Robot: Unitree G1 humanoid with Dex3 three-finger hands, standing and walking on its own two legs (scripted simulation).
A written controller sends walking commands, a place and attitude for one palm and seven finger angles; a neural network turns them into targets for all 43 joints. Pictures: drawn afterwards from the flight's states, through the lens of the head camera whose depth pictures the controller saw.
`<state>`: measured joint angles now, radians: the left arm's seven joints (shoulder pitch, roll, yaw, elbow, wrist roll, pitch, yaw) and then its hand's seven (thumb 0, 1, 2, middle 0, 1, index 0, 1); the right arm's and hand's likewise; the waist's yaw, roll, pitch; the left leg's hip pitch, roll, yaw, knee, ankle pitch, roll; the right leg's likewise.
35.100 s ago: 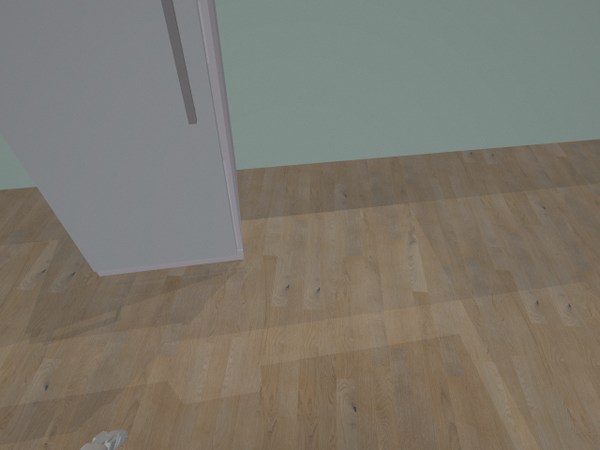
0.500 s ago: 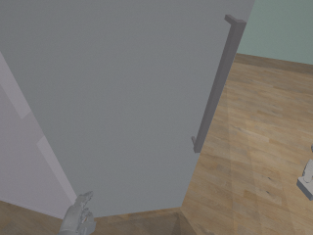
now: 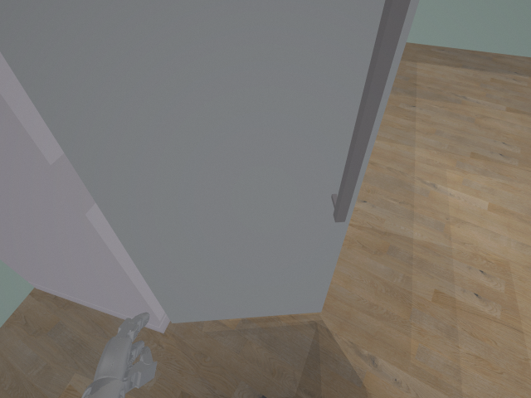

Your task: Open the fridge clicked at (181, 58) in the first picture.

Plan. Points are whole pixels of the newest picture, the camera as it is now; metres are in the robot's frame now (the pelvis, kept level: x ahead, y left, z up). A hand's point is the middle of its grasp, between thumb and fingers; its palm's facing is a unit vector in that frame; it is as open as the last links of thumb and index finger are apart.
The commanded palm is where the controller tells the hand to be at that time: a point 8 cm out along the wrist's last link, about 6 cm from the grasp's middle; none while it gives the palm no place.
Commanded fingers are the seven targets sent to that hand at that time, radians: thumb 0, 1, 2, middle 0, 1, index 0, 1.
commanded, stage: step back with the hand held close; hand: right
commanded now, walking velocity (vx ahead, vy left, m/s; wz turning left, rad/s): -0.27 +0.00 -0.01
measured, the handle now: (357, 126) +0.48 -0.13 +0.17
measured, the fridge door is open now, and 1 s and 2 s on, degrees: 68 68 68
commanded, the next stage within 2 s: stop stepping back and stand still in 0.82 s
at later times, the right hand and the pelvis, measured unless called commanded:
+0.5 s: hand out of the picture +0.12 -0.32 +0.17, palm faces +0.52 +0.76 -0.38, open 7.5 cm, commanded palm +0.05 -0.34 +0.18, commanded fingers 0.00 -0.90 -0.90 0.20 0.30 0.20 0.30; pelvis -0.07 -0.03 -0.01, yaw -4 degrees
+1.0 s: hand out of the picture +0.06 -0.30 +0.17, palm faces +0.27 +0.89 -0.37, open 7.4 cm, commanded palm -0.02 -0.35 +0.18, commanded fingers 0.00 -0.90 -0.90 0.20 0.30 0.20 0.30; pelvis -0.19 -0.06 +0.00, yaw +5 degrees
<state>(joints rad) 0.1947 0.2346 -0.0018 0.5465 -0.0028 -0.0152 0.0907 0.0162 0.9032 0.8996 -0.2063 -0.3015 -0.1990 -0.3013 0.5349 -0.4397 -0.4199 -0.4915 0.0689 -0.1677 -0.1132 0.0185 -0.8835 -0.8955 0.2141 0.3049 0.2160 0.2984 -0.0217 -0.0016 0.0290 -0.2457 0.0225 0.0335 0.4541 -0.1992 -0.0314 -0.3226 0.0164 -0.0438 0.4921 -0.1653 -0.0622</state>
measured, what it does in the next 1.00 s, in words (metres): walks backwards: left foot, then right foot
